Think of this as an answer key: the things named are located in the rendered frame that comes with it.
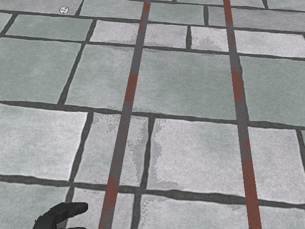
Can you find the robot left hand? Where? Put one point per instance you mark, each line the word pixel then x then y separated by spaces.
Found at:
pixel 59 213

